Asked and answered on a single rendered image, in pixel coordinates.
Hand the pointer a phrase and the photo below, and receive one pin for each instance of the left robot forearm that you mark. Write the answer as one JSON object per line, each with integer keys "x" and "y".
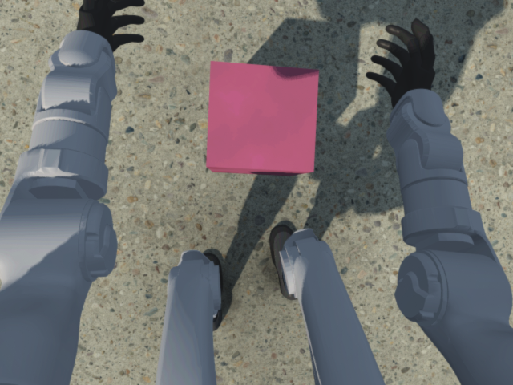
{"x": 70, "y": 132}

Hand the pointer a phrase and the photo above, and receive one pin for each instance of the robot left upper arm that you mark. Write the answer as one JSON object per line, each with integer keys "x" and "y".
{"x": 51, "y": 250}

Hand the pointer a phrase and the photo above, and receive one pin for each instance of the left robot hand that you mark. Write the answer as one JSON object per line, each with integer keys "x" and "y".
{"x": 96, "y": 16}

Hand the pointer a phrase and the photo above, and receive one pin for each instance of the right robot forearm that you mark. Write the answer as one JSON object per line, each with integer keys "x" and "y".
{"x": 433, "y": 182}

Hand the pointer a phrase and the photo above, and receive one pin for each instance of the right robot hand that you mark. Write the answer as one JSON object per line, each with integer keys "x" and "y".
{"x": 417, "y": 71}

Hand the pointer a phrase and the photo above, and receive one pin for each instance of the left robot thigh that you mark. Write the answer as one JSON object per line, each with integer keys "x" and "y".
{"x": 186, "y": 349}

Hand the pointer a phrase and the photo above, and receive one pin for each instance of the right robot foot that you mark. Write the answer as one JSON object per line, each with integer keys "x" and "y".
{"x": 277, "y": 238}

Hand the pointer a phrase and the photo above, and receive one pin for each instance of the carton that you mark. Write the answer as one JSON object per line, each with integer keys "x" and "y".
{"x": 261, "y": 119}

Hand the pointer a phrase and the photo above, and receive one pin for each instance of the robot right upper arm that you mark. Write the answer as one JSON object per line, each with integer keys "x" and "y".
{"x": 462, "y": 302}

